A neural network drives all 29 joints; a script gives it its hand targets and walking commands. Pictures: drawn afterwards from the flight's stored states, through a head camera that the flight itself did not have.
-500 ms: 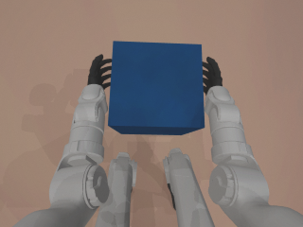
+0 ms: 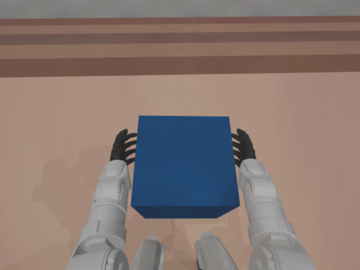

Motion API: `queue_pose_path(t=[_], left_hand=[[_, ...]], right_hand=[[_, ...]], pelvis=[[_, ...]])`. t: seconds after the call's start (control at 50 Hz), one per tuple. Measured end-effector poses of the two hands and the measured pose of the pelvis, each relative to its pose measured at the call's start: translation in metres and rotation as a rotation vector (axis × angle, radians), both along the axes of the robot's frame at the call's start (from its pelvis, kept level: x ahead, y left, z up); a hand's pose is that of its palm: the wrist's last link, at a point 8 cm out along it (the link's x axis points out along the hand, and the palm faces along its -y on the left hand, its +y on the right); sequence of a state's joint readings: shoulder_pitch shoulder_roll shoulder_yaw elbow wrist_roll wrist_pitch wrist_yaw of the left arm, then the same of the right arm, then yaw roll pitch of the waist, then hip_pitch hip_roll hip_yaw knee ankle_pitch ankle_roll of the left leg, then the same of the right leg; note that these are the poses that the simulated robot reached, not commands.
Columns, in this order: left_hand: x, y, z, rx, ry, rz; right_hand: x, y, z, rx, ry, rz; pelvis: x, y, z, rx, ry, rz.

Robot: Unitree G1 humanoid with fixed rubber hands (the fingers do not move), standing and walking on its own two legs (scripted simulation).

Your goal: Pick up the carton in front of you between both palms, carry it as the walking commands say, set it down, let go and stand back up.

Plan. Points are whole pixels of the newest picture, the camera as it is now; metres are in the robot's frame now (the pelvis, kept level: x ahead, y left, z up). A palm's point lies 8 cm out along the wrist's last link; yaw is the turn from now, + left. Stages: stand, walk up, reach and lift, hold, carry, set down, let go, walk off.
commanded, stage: reach and lift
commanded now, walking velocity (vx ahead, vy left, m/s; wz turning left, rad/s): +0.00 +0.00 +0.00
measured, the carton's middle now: (182, 173) +0.36 -0.01 -0.11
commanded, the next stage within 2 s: hold in 1.52 s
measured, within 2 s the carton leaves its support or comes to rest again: neither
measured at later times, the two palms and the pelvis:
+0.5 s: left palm (93, 149) +0.33 +0.14 +0.11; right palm (268, 143) +0.33 -0.16 +0.11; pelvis +0.04 +0.00 +0.10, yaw +0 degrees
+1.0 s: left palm (86, 147) +0.32 +0.15 +0.14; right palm (275, 141) +0.32 -0.15 +0.13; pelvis +0.02 +0.00 +0.10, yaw +0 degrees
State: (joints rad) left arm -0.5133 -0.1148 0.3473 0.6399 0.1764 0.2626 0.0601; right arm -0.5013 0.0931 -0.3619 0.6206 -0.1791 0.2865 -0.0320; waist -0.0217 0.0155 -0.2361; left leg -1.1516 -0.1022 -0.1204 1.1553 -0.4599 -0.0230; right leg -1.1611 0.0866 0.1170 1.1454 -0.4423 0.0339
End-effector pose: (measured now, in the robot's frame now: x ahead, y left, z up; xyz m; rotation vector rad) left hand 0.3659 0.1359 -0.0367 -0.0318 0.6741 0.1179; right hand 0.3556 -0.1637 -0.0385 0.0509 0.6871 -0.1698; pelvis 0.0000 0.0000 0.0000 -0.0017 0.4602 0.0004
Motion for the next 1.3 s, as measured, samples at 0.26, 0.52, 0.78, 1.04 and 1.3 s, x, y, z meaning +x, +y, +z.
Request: queue_pose_path(t=[0.26,0.52,0.78,1.04,1.3], left_hand=[[-0.021,0.004,0.077,0.001,-0.009,0.014],[-0.037,0.009,0.152,0.030,-0.035,0.001],[-0.048,0.010,0.166,0.034,0.000,-0.005],[-0.044,0.010,0.173,0.035,-0.014,-0.004],[-0.039,0.010,0.179,0.055,-0.012,-0.019]], right_hand=[[-0.016,0.004,0.078,-0.002,-0.010,0.015],[-0.029,0.009,0.153,-0.030,-0.035,0.047],[-0.039,0.009,0.167,-0.034,0.000,0.053],[-0.035,0.009,0.174,-0.034,-0.014,0.053],[-0.030,0.009,0.179,-0.053,-0.011,0.065]], pelvis=[[0.028,-0.002,0.065,0.000,-0.188,-0.001],[0.040,-0.004,0.101,0.001,-0.421,-0.001],[0.023,-0.004,0.103,0.001,-0.522,-0.001],[0.023,-0.004,0.104,0.001,-0.530,-0.002],[0.035,-0.004,0.108,0.001,-0.536,-0.002]])
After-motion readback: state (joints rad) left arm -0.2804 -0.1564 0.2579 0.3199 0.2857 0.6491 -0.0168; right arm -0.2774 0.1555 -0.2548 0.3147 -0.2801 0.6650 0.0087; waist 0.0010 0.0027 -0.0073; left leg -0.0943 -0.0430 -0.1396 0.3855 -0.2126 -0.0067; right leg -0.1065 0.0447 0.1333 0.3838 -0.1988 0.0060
